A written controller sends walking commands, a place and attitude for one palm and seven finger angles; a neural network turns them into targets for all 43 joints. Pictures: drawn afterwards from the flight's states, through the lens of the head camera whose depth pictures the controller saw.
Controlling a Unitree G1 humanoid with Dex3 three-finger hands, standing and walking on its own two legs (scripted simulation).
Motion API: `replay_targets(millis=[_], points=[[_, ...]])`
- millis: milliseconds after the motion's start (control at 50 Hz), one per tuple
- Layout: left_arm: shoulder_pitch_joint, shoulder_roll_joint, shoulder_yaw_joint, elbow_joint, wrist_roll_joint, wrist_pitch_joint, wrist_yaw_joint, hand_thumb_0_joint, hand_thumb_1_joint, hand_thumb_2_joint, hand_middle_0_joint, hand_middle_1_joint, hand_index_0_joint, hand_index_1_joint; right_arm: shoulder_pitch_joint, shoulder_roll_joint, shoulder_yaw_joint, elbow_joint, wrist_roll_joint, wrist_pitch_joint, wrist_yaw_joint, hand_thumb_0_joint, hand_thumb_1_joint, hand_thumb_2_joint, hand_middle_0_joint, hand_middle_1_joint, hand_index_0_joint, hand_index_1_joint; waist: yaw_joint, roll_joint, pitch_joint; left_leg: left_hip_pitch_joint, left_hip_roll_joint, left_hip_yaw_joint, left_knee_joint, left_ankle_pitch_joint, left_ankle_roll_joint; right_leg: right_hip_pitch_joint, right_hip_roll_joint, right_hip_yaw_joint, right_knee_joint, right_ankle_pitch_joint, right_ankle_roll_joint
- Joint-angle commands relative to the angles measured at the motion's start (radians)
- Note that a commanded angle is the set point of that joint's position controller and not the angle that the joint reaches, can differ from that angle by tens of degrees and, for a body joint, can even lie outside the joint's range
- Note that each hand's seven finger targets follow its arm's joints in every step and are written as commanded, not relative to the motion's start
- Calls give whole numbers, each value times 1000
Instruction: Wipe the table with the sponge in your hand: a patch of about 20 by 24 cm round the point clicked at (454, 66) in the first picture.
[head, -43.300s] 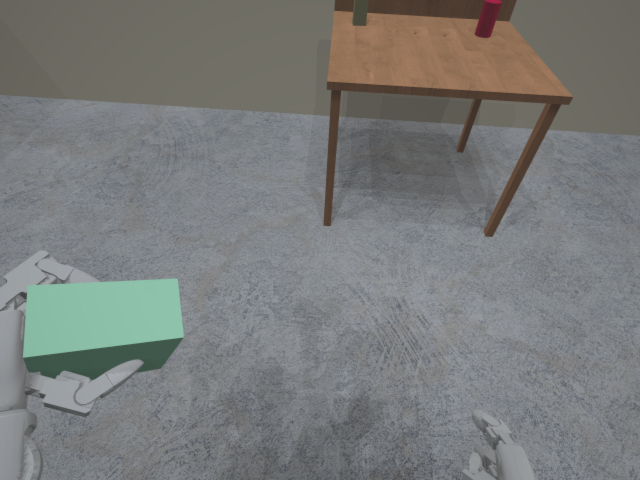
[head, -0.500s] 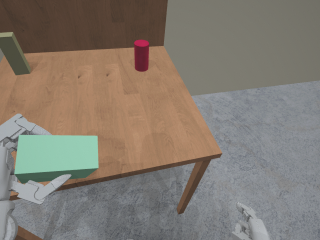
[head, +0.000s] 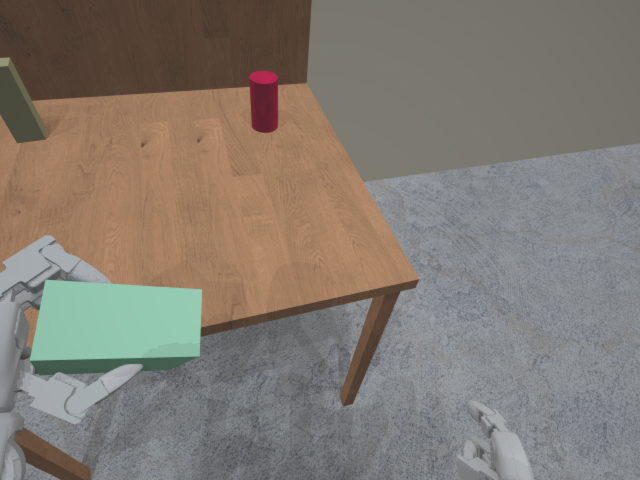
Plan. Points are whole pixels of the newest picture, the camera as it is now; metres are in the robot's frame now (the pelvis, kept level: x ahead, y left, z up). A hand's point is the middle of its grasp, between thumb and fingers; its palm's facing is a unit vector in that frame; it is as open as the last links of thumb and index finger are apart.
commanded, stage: step back with the hand held close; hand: left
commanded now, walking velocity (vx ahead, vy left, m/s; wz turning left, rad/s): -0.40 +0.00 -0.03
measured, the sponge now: (141, 333) +0.22 +0.19 +0.14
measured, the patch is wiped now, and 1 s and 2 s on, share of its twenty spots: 1.00 1.00 1.00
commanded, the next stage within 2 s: stop stepping back and stand still in 0.22 s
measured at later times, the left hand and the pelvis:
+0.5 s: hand out of the picture +0.04 +0.21 +0.17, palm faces +0.34 -0.86 -0.37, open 9.9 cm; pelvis -0.17 -0.02 +0.00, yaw -1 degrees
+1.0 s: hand out of the picture -0.09 +0.18 +0.16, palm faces +0.36 -0.87 -0.34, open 9.9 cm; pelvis -0.29 -0.05 -0.02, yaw +1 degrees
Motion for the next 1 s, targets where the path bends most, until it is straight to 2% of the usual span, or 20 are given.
replay_targets(millis=[0, 40, 80, 120, 280, 340, 360, 380, 440, 540, 580, 620, 640, 680, 740, 780, 800, 820, 860, 980], points=[[-31, 163, 163, -156, -13, -54, 42, 0, 100, 1300, -1200, -1600, -1200, -1600, -88, -131, -41, -164, 9, -45, -23, 0, -900, -900, 200, 300, 200, 300, 3, -32, -134, 110, 51, 1, -338, 176, 13, 107, -263, 131, 11, 614, -64], [-31, 162, 165, -239, -23, -74, 44, 0, 100, 1300, -1200, -1600, -1200, -1600, -82, -167, -65, -183, 14, -76, -23, 0, -900, -900, 200, 300, 200, 300, 29, 204, -182, 284, 245, -163, -427, 649, 95, -31, -85, 23, 162, 180, 31], [-12, 181, 172, -290, -21, -73, 43, 0, 100, 1300, -1200, -1600, -1200, -1600, -52, -160, -64, -167, -12, -120, -4, 0, -900, -900, 200, 300, 200, 300, 25, 367, -233, 431, 344, -265, -416, 979, 168, -241, -17, 37, 400, -308, 38], [-85, 113, 110, -311, -8, -64, 47, 0, 100, 1300, -1200, -1600, -1200, -1600, -9, -158, -70, -118, -5, -154, 16, 0, -900, -900, 200, 300, 200, 300, 20, 257, -193, 469, 314, -169, -371, 1030, 156, -264, -20, 60, 437, -289, 36], [-92, 138, 140, -170, 2, -19, 50, 0, 100, 1300, -1200, -1600, -1200, -1600, -55, -180, -59, -122, -4, -169, 11, 0, -900, -900, 200, 300, 200, 300, 37, 289, -59, 84, 247, -137, -506, 110, 106, 82, 2, -20, 86, -112, 31], [-95, 140, 141, -140, 14, -35, 35, 0, 100, 1300, -1200, -1600, -1200, -1600, -50, -172, -54, -150, 10, -159, 15, 0, -900, -900, 200, 300, 200, 300, 46, 143, -52, -5, 126, -24, -253, -207, 48, 160, -56, -32, -166, 15, -7], [-103, 174, 151, -132, 18, -39, 36, 0, 100, 1300, -1200, -1600, -1200, -1600, -49, -151, -51, -156, 10, -148, 17, 0, -900, -900, 200, 300, 200, 300, 39, -89, -30, -42, 23, 80, 77, -216, 7, 73, -222, 152, -272, -2, -92], [-102, 181, 154, -139, 5, -25, 38, 0, 100, 1300, -1200, -1600, -1200, -1600, -18, -167, -72, -155, 29, -149, 14, 0, -900, -900, 200, 300, 200, 300, 40, -310, -101, -15, -52, 25, 392, -138, -9, -45, -392, 398, -353, -42, -182], [-146, 166, 131, -119, -14, -2, 28, 0, 100, 1300, -1200, -1600, -1200, -1600, -63, -131, -29, -124, 19, -114, 5, 0, -900, -900, 200, 300, 200, 300, -29, -110, -36, 65, 35, -26, 440, 9, 8, -242, -334, 220, -290, -275, -132], [-179, 160, 115, -116, -5, -10, 33, 0, 100, 1300, -1200, -1600, -1200, -1600, -50, -160, -29, -117, 12, -138, -11, 0, -900, -900, 200, 300, 200, 300, 0, -92, -72, 254, 30, 48, -138, -88, 80, -213, -286, 129, -233, -351, -55], [-165, 160, 118, -132, -13, -10, 43, 0, 100, 1300, -1200, -1600, -1200, -1600, -19, -180, -30, -130, 13, -158, -26, 0, -900, -900, 200, 300, 200, 300, -2, 105, -95, 288, 41, 62, -476, -133, 103, -102, -180, 45, 4, -378, -32], [-226, 178, 133, -225, 4, -25, 42, 0, 100, 1300, -1200, -1600, -1200, -1600, -25, -197, -58, -146, 22, -186, -22, 0, -900, -900, 200, 300, 200, 300, 14, 444, -62, 288, 248, -162, -628, 49, 206, -225, 27, -134, 596, -264, 33], [-218, 190, 148, -155, 19, -29, 47, 0, 100, 1300, -1200, -1600, -1200, -1600, -17, -162, -52, -109, 26, -196, -8, 0, -900, -900, 200, 300, 200, 300, -19, 437, -14, 210, 286, -273, -612, 22, 255, -315, -40, -33, 746, -223, 26], [-253, 162, 120, -151, 21, -36, 34, 0, 100, 1300, -1200, -1600, -1200, -1600, -13, -140, -43, -71, 35, -211, 21, 0, -900, -900, 200, 300, 200, 300, 8, 264, 88, 159, 307, -260, -574, 18, 254, -370, -105, 54, 741, -184, 16], [-184, 124, 119, -14, -1, -34, 11, 0, 100, 1300, -1200, -1600, -1200, -1600, -15, -190, -44, -58, 20, -198, 9, 0, -900, -900, 200, 300, 200, 300, 27, 176, 85, -12, 234, -88, -433, -64, 161, 25, -90, -45, 230, -139, 12], [-179, 128, 115, 21, 15, -18, 1, 0, 100, 1300, -1200, -1600, -1200, -1600, -26, -196, -42, -84, 20, -186, 2, 0, -900, -900, 200, 300, 200, 300, 36, 74, 44, -93, 81, 13, -103, -210, 115, 229, -45, -111, 2, -32, 14], [-195, 124, 101, -1, 11, -21, -6, 0, 100, 1300, -1200, -1600, -1200, -1600, -43, -190, -51, -99, 24, -176, 4, 0, -900, -900, 200, 300, 200, 300, 35, -128, 25, -137, -15, 112, 178, -229, 90, 206, -155, 58, -137, -147, -41], [-210, 189, 150, -35, -3, -26, -5, 0, 100, 1300, -1200, -1600, -1200, -1600, -72, -173, -58, -120, 29, -174, 3, 0, -900, -900, 200, 300, 200, 300, 27, -304, 3, -160, -35, 54, 429, -160, 74, 81, -357, 434, -315, -342, -130], [-235, 176, 137, -76, -7, -46, -19, 0, 100, 1300, -1200, -1600, -1200, -1600, -23, -167, -52, -48, 23, -166, 20, 0, -900, -900, 200, 300, 200, 300, -4, -191, 5, -76, 18, -21, 499, 4, 56, -130, -367, 476, -362, -569, -155], [-176, 154, 126, -173, -10, -28, 30, 0, 100, 1300, -1200, -1600, -1200, -1600, -61, -122, -9, -64, 12, -173, -18, 0, -900, -900, 200, 300, 200, 300, -9, -3, -42, 341, 25, 97, -224, -79, 106, -285, -260, 108, -173, -513, -93]])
